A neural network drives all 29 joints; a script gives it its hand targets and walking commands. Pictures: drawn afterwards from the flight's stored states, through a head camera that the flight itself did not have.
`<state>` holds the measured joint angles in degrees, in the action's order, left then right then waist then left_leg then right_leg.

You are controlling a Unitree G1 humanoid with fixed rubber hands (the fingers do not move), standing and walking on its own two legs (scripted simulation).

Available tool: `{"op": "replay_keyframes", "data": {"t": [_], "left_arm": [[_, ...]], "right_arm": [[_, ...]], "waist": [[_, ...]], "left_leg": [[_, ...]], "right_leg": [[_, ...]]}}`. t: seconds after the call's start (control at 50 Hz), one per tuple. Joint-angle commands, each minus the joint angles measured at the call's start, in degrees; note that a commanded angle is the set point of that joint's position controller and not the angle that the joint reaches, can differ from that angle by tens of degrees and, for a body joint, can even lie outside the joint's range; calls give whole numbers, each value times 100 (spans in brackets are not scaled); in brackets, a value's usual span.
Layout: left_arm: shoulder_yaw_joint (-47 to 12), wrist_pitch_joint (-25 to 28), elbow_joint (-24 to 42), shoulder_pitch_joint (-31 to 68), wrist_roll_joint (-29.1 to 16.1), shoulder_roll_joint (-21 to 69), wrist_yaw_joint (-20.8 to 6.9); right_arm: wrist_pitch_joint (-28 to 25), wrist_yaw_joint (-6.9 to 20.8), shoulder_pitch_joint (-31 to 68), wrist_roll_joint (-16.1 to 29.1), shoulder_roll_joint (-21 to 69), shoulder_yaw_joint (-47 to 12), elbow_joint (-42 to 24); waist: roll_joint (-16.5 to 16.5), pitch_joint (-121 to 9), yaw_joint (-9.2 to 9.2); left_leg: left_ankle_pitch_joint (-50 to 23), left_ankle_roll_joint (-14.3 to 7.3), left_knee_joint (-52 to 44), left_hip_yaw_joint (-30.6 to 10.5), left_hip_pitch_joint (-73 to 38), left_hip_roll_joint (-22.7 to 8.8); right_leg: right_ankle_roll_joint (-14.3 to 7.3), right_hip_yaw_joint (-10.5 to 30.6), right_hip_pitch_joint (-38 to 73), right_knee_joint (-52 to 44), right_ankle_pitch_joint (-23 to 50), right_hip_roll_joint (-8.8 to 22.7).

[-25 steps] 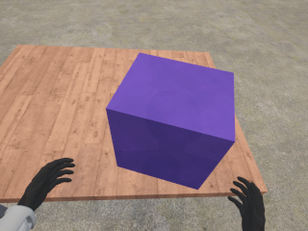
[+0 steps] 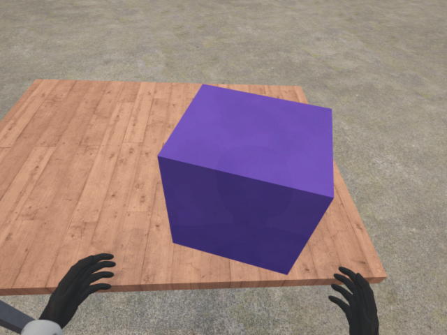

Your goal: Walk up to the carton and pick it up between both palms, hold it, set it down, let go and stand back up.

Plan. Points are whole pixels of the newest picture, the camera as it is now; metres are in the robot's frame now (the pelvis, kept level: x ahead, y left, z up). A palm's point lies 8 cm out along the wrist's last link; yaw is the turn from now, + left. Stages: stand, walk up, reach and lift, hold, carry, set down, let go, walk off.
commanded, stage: set down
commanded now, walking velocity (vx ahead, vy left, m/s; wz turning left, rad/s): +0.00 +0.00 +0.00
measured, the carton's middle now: (245, 181) +0.41 -0.01 +0.04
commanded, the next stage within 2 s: let go in 1.08 s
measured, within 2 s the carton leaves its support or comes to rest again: neither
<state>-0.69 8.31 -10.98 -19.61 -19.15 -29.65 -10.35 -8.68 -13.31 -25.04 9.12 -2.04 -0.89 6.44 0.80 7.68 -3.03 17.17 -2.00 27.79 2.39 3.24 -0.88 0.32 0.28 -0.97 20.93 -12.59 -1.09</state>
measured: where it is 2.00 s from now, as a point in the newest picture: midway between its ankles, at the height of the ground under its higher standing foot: outside the picture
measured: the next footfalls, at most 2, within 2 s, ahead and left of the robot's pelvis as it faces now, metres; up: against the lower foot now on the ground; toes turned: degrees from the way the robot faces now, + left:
none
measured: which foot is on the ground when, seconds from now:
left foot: down 0.00-1.00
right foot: down 0.00-1.00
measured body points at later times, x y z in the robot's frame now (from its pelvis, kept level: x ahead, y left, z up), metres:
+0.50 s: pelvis +0.00 -0.03 +0.00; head -0.01 -0.02 +0.45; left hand +0.17 +0.24 -0.04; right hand +0.17 -0.22 -0.05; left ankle -0.01 +0.09 -0.74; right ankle +0.00 -0.14 -0.74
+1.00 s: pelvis +0.00 -0.03 +0.01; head -0.01 -0.04 +0.45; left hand +0.17 +0.23 -0.04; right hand +0.18 -0.23 -0.08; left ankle -0.01 +0.09 -0.74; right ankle +0.00 -0.14 -0.74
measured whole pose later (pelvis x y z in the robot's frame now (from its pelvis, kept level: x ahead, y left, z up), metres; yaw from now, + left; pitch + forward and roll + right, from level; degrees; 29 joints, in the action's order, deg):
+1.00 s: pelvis +0.00 -0.03 +0.01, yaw +1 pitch -6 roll +0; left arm 0.8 -0.9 -27.4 -11.5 -5.4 -16.5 -4.4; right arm -7.9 -3.2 -11.4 0.2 -7.9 1.5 36.9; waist -2.1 3.7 -2.4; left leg 12.7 0.3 21.0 1.3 2.6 -0.9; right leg -1.2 -1.2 -2.6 20.2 -11.9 -1.1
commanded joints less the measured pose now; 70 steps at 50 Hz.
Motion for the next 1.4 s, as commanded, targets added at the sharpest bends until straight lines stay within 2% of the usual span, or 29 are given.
{"op": "replay_keyframes", "data": {"t": [0.0, 0.02, 0.04, 0.08, 0.1, 0.12, 0.14, 0.16, 0.18, 0.2, 0.22, 0.32, 0.42, 0.58, 0.82, 1.04, 1.08, 1.1, 1.12, 1.16, 1.26, 1.34, 1.38], "left_arm": [[386, -76, 327, 358, 155, -660, -15], [378, -138, 360, 411, 196, -603, -6], [388, -148, 444, 531, 180, -620, -2], [423, -261, 128, 677, 315, -552, 35], [387, -353, 16, 547, 495, -312, 117], [426, -328, 110, 592, 480, -367, 113], [333, -409, -188, 456, 580, -154, 150], [418, -322, 143, 538, 515, -282, 167], [388, -335, -12, 539, 567, -276, 187], [566, -267, -23, 535, 557, -354, 139], [547, -256, -54, 625, 612, -328, 112], [471, -298, -222, 815, 704, -247, 128], [426, -364, -444, 887, 785, -162, 180], [360, -562, -883, 925, 1024, 147, 303], [142, -971, -1509, 1072, 1331, 706, 506], [-24, -1478, -1992, 1357, 1571, 1191, 689], [-98, -1569, -2017, 1351, 1608, 1319, 745], [-188, -1607, -1938, 1358, 1648, 1570, 854], [-179, -1636, -1961, 1289, 1687, 1573, 911], [-178, -1700, -2142, 1395, 1667, 1557, 873], [-164, -1625, -2215, 1437, 1558, 1514, 829], [-192, -1538, -2186, 1385, 1517, 1510, 794], [-177, -1538, -2157, 1371, 1537, 1457, 805]], "right_arm": [[140, 49, 178, -67, -459, 215, -387], [213, 66, 223, -80, -481, 218, -435], [264, 62, 268, -81, -453, 217, -563], [404, 132, 496, -146, -497, 259, -337], [465, 262, 510, -141, -627, 262, -31], [420, 286, 489, -146, -620, 311, -305], [474, 353, 522, -213, -714, 296, 54], [372, 350, 518, -173, -636, 247, -361], [358, 353, 512, -199, -593, 193, -122], [341, 336, 311, -129, -493, 73, -144], [304, 335, 435, -144, -504, 64, -92], [98, 391, 653, -291, -489, 95, 229], [-79, 468, 815, -392, -522, 112, 673], [-203, 650, 1038, -517, -655, 148, 1363], [-182, 906, 1528, -783, -904, 307, 2156], [43, 1102, 1985, -1012, -1073, 401, 2718], [57, 1178, 2058, -1067, -1172, 461, 2830], [0, 1315, 2238, -1115, -1381, 502, 2893], [-17, 1393, 2233, -1127, -1429, 554, 2939], [31, 1400, 2231, -1199, -1420, 552, 2911], [59, 1370, 2165, -1193, -1314, 403, 2880], [3, 1336, 2145, -1150, -1331, 358, 2785], [18, 1339, 2131, -1115, -1322, 370, 2811]], "waist": [[-850, -78, 188], [-795, -114, 156], [-764, -148, 201], [-745, -138, 163], [-945, -18, 86], [-736, -220, 128], [-770, -63, 130], [-580, -317, 90], [-581, -257, 112], [-465, -221, 32], [-465, -296, 56], [-405, -306, 104], [-358, -422, 126], [-262, -462, 183], [143, -343, 227], [451, -226, 323], [443, -238, 340], [123, -227, 318], [141, -142, 345], [573, -169, 427], [881, -372, 362], [894, -438, 324], [726, -381, 347]], "left_leg": [[-1368, 437, -832, -427, 263, -344], [-1330, 438, -854, -402, 298, -346], [-1164, 402, -894, -394, 409, -338], [-1102, 395, -892, -316, 409, -291], [-1400, 456, -898, -349, 273, -323], [-1388, 420, -873, -300, 258, -285], [-1460, 458, -906, -309, 204, -287], [-1516, 422, -865, -247, 179, -238], [-1651, 456, -796, -223, 131, -199], [-1764, 381, -784, -201, -6, -189], [-1722, 385, -752, -173, -104, -167], [-1214, 301, -806, -79, 9, -174], [-1169, 275, -832, 0, 29, -161], [-1439, 309, -867, 89, -182, -86], [-1231, 253, -967, 147, -66, -52], [-772, 192, -956, 136, 73, -11], [-733, 200, -954, 103, 94, -27], [-841, 301, -986, 106, 25, -79], [-878, 313, -968, 105, 42, -85], [-669, 250, -963, 146, 121, -13], [-657, 131, -876, 187, 124, 75], [-786, 110, -859, 178, 130, 86], [-714, 122, -878, 164, 151, 100]], "right_leg": [[-557, 239, -14, -387, 193, 145], [-540, 216, 46, -378, 233, 133], [-509, 233, 132, -360, 268, 143], [-529, 199, 68, -361, 195, 152], [-610, 134, -72, -362, 147, 82], [-539, 150, 84, -409, 293, 110], [-573, 117, -20, -423, 228, 70], [-501, 165, 70, -436, 394, 117], [-503, 169, -34, -436, 479, 142], [-311, 178, -129, -480, 667, 274], [-268, 188, -196, -480, 666, 281], [-223, 197, -277, -470, 444, 311], [-187, 171, -251, -442, 459, 297], [-175, 102, -386, -513, 549, 227], [-188, -54, -564, -597, 153, 79], [-131, -148, -799, -625, -263, 69], [-142, -190, -835, -597, -306, 46], [-254, -291, -991, -553, -405, -74], [-269, -302, -957, -541, -374, -80], [-151, -227, -869, -608, -318, -17], [-43, -63, -906, -642, -263, 105], [-4, -9, -806, -620, 16, 134], [-35, 28, -843, -653, -122, 157]]}}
